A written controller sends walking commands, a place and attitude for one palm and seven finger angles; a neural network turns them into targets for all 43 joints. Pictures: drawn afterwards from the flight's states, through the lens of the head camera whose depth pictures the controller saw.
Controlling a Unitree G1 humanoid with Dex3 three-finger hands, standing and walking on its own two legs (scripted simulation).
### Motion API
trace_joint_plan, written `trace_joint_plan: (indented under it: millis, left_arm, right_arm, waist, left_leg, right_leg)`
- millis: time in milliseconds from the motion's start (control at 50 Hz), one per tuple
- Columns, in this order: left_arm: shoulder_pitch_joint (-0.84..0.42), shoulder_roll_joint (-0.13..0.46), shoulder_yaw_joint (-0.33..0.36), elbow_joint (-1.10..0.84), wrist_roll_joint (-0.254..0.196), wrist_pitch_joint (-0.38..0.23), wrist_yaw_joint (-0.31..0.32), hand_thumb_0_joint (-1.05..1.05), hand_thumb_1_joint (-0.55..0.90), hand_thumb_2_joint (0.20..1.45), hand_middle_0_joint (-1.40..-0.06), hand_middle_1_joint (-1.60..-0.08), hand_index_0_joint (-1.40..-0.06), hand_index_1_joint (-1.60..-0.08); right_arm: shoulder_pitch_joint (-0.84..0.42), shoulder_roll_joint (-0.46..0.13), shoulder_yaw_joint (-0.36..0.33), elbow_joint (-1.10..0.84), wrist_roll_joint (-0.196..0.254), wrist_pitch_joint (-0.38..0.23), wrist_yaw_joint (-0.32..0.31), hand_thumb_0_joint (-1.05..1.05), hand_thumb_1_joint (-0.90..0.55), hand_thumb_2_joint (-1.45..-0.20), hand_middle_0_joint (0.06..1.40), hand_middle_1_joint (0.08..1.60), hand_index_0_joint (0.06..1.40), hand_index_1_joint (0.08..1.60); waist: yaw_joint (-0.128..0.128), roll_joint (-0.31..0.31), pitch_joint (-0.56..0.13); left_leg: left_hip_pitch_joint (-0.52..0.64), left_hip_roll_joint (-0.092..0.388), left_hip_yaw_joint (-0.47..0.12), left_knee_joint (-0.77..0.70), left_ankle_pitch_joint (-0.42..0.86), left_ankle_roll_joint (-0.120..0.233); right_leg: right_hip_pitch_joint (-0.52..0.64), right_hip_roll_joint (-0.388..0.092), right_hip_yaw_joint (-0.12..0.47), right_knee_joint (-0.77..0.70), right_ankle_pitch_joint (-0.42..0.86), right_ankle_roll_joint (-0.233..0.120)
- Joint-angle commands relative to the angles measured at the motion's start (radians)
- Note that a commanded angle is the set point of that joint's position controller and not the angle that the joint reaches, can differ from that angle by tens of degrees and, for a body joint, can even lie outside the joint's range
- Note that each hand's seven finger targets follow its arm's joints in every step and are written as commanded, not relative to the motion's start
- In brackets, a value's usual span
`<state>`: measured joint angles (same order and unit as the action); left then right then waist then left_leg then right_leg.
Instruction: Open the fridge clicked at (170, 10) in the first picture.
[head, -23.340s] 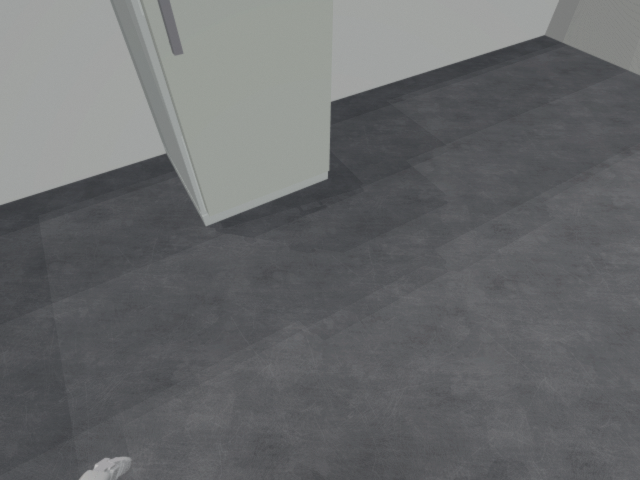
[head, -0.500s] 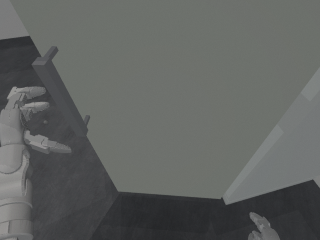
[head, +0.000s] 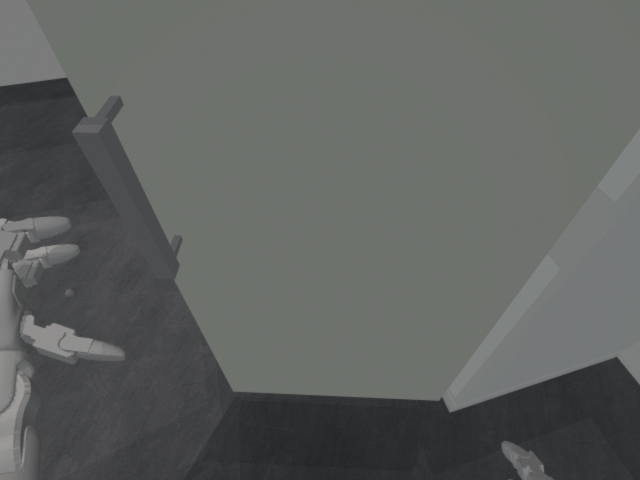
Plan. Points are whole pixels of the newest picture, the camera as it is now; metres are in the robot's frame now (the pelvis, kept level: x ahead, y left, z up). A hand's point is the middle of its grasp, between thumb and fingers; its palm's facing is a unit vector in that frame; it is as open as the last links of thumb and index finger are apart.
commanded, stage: slip the hand off the handle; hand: left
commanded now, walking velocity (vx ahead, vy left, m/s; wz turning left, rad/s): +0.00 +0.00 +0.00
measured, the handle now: (144, 199) +0.39 +0.24 +0.15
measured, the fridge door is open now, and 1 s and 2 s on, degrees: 71 71 71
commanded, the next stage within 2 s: draw the hand back to the body in 0.32 s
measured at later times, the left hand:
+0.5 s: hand (49, 349) +0.22 +0.28 +0.12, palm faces +0.37 -0.91 -0.17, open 14.6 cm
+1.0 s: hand (23, 356) +0.20 +0.28 +0.15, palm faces +0.34 -0.93 -0.16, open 14.4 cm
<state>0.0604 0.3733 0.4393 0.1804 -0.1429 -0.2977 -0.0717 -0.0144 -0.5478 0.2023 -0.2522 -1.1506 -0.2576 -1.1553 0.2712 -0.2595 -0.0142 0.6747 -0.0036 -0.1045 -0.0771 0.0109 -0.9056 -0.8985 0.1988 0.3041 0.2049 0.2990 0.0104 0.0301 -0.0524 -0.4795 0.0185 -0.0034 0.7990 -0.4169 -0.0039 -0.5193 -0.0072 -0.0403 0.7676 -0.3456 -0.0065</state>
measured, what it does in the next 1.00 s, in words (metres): stands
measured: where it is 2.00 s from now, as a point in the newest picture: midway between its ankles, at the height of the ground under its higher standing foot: outside the picture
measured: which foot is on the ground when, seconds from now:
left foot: down 0.00-1.00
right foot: down 0.00-1.00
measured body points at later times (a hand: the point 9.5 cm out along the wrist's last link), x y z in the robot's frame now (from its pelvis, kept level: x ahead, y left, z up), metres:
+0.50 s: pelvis -0.01 +0.00 +0.00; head +0.01 +0.00 +0.45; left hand +0.19 +0.33 +0.13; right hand +0.20 -0.22 -0.08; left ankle -0.01 +0.12 -0.71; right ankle +0.03 -0.12 -0.71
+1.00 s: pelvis +0.00 -0.01 +0.02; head -0.02 -0.02 +0.47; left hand +0.17 +0.33 +0.16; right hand +0.19 -0.24 -0.05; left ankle -0.01 +0.12 -0.71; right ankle +0.03 -0.12 -0.71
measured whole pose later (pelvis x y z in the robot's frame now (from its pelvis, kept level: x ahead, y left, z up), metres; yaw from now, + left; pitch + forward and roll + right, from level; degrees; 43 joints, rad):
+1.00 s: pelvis +0.00 -0.01 +0.02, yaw +2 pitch -3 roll -1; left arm 0.30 0.35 0.41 -0.15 -0.29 0.03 -0.17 -0.01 -0.48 0.23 -0.25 -1.11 -0.25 -1.12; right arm 0.22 -0.27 0.03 0.66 0.04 -0.25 -0.14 0.01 -0.90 -0.90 0.20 0.30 0.20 0.30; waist 0.07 0.05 -0.01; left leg -0.23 0.02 -0.04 0.62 -0.34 -0.01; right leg -0.25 0.00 -0.07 0.58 -0.28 -0.01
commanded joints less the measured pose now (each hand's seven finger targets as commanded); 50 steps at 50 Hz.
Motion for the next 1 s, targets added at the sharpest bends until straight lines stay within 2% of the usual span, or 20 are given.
trace_joint_plan:
  millis: [0, 80, 100, 240, 300, 320, 420, 440, 480, 520, 540, 560, 600, 660, 740, 820, 920, 940, 960, 980]
  left_arm:
    - [-0.151, 0.245, 0.072, -0.273, -0.016, -0.053, 0.017, 0.000, -0.550, 0.200, -0.250, -1.150, -0.250, -1.150]
    - [-0.128, 0.194, 0.024, -0.323, -0.013, -0.039, 0.010, 0.000, -0.550, 0.200, -0.250, -1.150, -0.250, -1.150]
    - [-0.124, 0.188, 0.018, -0.341, -0.012, -0.035, 0.009, 0.000, -0.550, 0.200, -0.250, -1.150, -0.250, -1.150]
    - [0.037, 0.193, 0.059, -0.403, -0.026, -0.018, 0.005, 0.000, -0.550, 0.200, -0.250, -1.150, -0.250, -1.150]
    - [0.062, 0.160, 0.032, -0.450, -0.027, -0.022, 0.002, 0.000, -0.550, 0.200, -0.250, -1.150, -0.250, -1.150]
    - [0.030, 0.144, 0.006, -0.468, -0.025, -0.025, 0.004, 0.000, -0.550, 0.200, -0.250, -1.150, -0.250, -1.150]
    - [-0.029, 0.177, 0.032, -0.427, -0.020, -0.033, 0.006, 0.000, -0.550, 0.200, -0.250, -1.150, -0.250, -1.150]
    - [0.001, 0.090, -0.004, -0.371, -0.204, 0.048, -0.100, 0.000, -0.550, 0.200, -0.250, -1.150, -0.250, -1.150]
    - [-0.069, 0.221, 0.065, -0.451, -0.259, 0.129, -0.197, 0.000, -0.550, 0.200, -0.250, -1.150, -0.250, -1.150]
    - [-0.077, 0.252, 0.075, -0.433, -0.279, 0.203, -0.271, 0.000, -0.550, 0.200, -0.250, -1.150, -0.250, -1.150]
    - [-0.035, 0.302, 0.133, -0.425, -0.270, 0.223, -0.274, 0.000, -0.550, 0.200, -0.250, -1.150, -0.250, -1.150]
    - [0.006, 0.276, 0.124, -0.427, -0.265, 0.235, -0.268, 0.000, -0.550, 0.200, -0.250, -1.150, -0.250, -1.150]
    - [0.071, 0.237, 0.134, -0.410, -0.278, 0.250, -0.246, 0.000, -0.550, 0.200, -0.250, -1.150, -0.250, -1.150]
    - [0.164, 0.215, 0.168, -0.413, -0.303, 0.259, -0.225, 0.000, -0.550, 0.200, -0.250, -1.150, -0.250, -1.150]
    - [0.164, 0.178, 0.119, -0.490, -0.290, 0.275, -0.217, 0.000, -0.550, 0.200, -0.250, -1.150, -0.250, -1.150]
    - [0.110, 0.201, 0.118, -0.543, -0.268, 0.269, -0.201, 0.000, -0.550, 0.200, -0.250, -1.150, -0.250, -1.150]
    - [0.048, 0.218, 0.117, -0.558, -0.254, 0.258, -0.187, 0.000, -0.369, 0.287, -0.244, -1.044, -0.244, -1.044]
    - [0.017, 0.398, 0.199, -0.560, -0.064, 0.240, 0.006, 0.000, -0.332, 0.305, -0.242, -1.023, -0.242, -1.023]
    - [0.062, 0.204, 0.078, -0.566, -0.048, 0.231, 0.072, 0.000, -0.296, 0.322, -0.241, -1.001, -0.241, -1.001]
    - [0.122, 0.160, 0.037, -0.552, -0.018, 0.226, 0.120, 0.000, -0.260, 0.340, -0.240, -0.980, -0.240, -0.980]
  right_arm:
    - [-0.107, -0.134, -0.042, -0.149, 0.000, -0.065, -0.022, 0.000, -0.900, -0.900, 0.200, 0.300, 0.200, 0.300]
    - [-0.135, -0.123, -0.030, -0.154, 0.002, -0.079, -0.030, 0.000, -0.900, -0.900, 0.200, 0.300, 0.200, 0.300]
    - [-0.135, -0.124, -0.028, -0.155, 0.000, -0.084, -0.031, 0.000, -0.900, -0.900, 0.200, 0.300, 0.200, 0.300]
    - [-0.151, -0.117, -0.021, -0.166, -0.003, -0.093, -0.029, 0.000, -0.900, -0.900, 0.200, 0.300, 0.200, 0.300]
    - [-0.160, -0.106, -0.017, -0.172, -0.001, -0.097, -0.027, 0.000, -0.900, -0.900, 0.200, 0.300, 0.200, 0.300]
    - [-0.162, -0.106, -0.013, -0.171, -0.001, -0.101, -0.027, 0.000, -0.900, -0.900, 0.200, 0.300, 0.200, 0.300]
    - [-0.162, -0.113, -0.014, -0.145, -0.006, -0.117, -0.041, 0.000, -0.900, -0.900, 0.200, 0.300, 0.200, 0.300]
    - [-0.171, -0.126, -0.010, -0.138, 0.036, -0.124, -0.056, 0.000, -0.900, -0.900, 0.200, 0.300, 0.200, 0.300]
    - [-0.193, -0.132, -0.001, -0.153, 0.053, -0.144, -0.083, 0.000, -0.900, -0.900, 0.200, 0.300, 0.200, 0.300]
    - [-0.195, -0.130, 0.012, -0.163, 0.060, -0.162, -0.099, 0.000, -0.900, -0.900, 0.200, 0.300, 0.200, 0.300]
    - [-0.189, -0.128, 0.011, -0.167, 0.058, -0.166, -0.099, 0.000, -0.900, -0.900, 0.200, 0.300, 0.200, 0.300]
    - [-0.187, -0.114, 0.017, -0.177, 0.056, -0.170, -0.093, 0.000, -0.900, -0.900, 0.200, 0.300, 0.200, 0.300]
    - [-0.169, -0.112, 0.015, -0.185, 0.057, -0.175, -0.079, 0.000, -0.900, -0.900, 0.200, 0.300, 0.200, 0.300]
    - [-0.164, -0.117, 0.004, -0.197, 0.061, -0.184, -0.059, 0.000, -0.900, -0.900, 0.200, 0.300, 0.200, 0.300]
    - [-0.167, -0.125, -0.002, -0.206, 0.066, -0.193, -0.050, 0.000, -0.900, -0.900, 0.200, 0.300, 0.200, 0.300]
    - [-0.161, -0.128, 0.000, -0.199, 0.064, -0.199, -0.062, 0.000, -0.900, -0.900, 0.200, 0.300, 0.200, 0.300]
    - [-0.175, -0.123, 0.011, -0.178, 0.064, -0.211, -0.080, 0.000, -0.900, -0.900, 0.200, 0.300, 0.200, 0.300]
    - [-0.179, -0.113, -0.006, -0.175, 0.023, -0.205, -0.078, 0.000, -0.900, -0.900, 0.200, 0.300, 0.200, 0.300]
    - [-0.191, -0.095, 0.004, -0.178, 0.008, -0.207, -0.074, 0.000, -0.900, -0.900, 0.200, 0.300, 0.200, 0.300]
    - [-0.179, -0.091, 0.005, -0.168, 0.010, -0.203, -0.070, 0.000, -0.900, -0.900, 0.200, 0.300, 0.200, 0.300]
  waist:
    - [0.018, 0.044, -0.168]
    - [0.022, 0.081, -0.157]
    - [0.020, 0.057, -0.168]
    - [0.045, 0.035, -0.162]
    - [0.041, 0.071, -0.138]
    - [0.026, 0.066, -0.118]
    - [0.019, 0.038, -0.121]
    - [0.008, 0.030, -0.186]
    - [0.032, 0.068, -0.222]
    - [0.024, 0.055, -0.188]
    - [0.042, 0.053, -0.184]
    - [0.050, 0.066, -0.147]
    - [0.053, 0.023, -0.082]
    - [0.068, -0.013, -0.094]
    - [0.052, 0.030, -0.081]
    - [0.038, 0.033, -0.053]
    - [0.036, 0.046, -0.022]
    - [0.070, 0.081, 0.028]
    - [0.045, 0.078, 0.049]
    - [0.041, 0.056, 0.074]
  left_leg:
    - [0.042, -0.019, -0.029, -0.151, 0.228, 0.011]
    - [0.064, -0.019, -0.034, -0.162, 0.214, 0.006]
    - [0.071, -0.019, -0.039, -0.162, 0.219, 0.006]
    - [0.070, -0.022, -0.037, -0.159, 0.253, 0.000]
    - [0.069, -0.023, -0.036, -0.160, 0.229, -0.003]
    - [0.064, -0.023, -0.039, -0.160, 0.208, -0.002]
    - [0.041, -0.025, -0.044, -0.149, 0.154, 0.002]
    - [0.102, -0.027, -0.041, -0.173, 0.149, 0.005]
    - [0.141, -0.029, -0.041, -0.191, 0.198, 0.014]
    - [0.161, -0.027, -0.046, -0.214, 0.234, 0.020]
    - [0.162, -0.025, -0.048, -0.214, 0.270, 0.020]
    - [0.159, -0.027, -0.045, -0.227, 0.289, 0.017]
    - [0.143, -0.025, -0.045, -0.243, 0.287, 0.009]
    - [0.152, -0.024, -0.035, -0.245, 0.307, 0.007]
    - [0.181, -0.023, -0.025, -0.249, 0.293, 0.008]
    - [0.188, -0.023, -0.031, -0.271, 0.236, 0.009]
    - [0.204, -0.024, -0.036, -0.295, 0.178, 0.012]
    - [0.160, -0.027, -0.011, -0.317, 0.151, 0.007]
    - [0.173, -0.035, -0.005, -0.332, 0.146, 0.002]
    - [0.197, -0.027, 0.004, -0.345, 0.144, 0.006]
  right_leg:
    - [0.144, 0.026, -0.008, -0.098, 0.132, -0.009]
    - [0.140, 0.022, -0.012, -0.105, 0.109, -0.014]
    - [0.144, 0.022, -0.016, -0.104, 0.117, -0.013]
    - [0.177, 0.022, -0.019, -0.107, 0.151, -0.015]
    - [0.159, 0.021, -0.020, -0.109, 0.127, -0.015]
    - [0.140, 0.020, -0.023, -0.110, 0.108, -0.013]
    - [0.123, 0.014, -0.012, -0.114, 0.061, -0.011]
    - [0.225, 0.007, 0.005, -0.165, 0.085, -0.015]
    - [0.301, -0.004, 0.019, -0.190, 0.151, -0.012]
    - [0.322, -0.004, 0.015, -0.209, 0.194, -0.008]
    - [0.339, -0.003, 0.014, -0.206, 0.231, -0.008]
    - [0.332, -0.002, 0.005, -0.208, 0.247, -0.008]
    - [0.316, 0.005, -0.009, -0.220, 0.239, -0.003]
    - [0.334, 0.004, -0.007, -0.227, 0.262, 0.000]
    - [0.320, 0.010, -0.002, -0.242, 0.241, 0.002]
    - [0.300, 0.012, -0.001, -0.266, 0.156, 0.003]
    - [0.299, 0.010, 0.007, -0.303, 0.071, 0.002]
    - [0.325, -0.007, 0.054, -0.371, 0.035, -0.012]
    - [0.327, -0.013, 0.023, -0.376, 0.040, -0.011]
    - [0.327, -0.010, 0.016, -0.384, 0.042, -0.009]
